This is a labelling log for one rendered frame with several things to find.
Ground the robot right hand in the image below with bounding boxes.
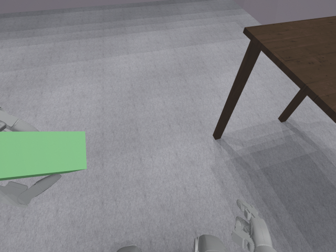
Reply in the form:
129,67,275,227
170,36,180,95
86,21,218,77
232,199,273,252

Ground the sponge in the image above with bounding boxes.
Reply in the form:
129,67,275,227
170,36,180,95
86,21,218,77
0,131,87,181

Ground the table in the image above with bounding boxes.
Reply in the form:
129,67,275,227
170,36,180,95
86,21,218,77
213,16,336,140

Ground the robot left hand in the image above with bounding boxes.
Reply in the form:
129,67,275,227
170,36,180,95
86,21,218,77
0,106,61,208

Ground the right robot thigh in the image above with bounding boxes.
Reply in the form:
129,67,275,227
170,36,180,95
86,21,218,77
193,235,229,252

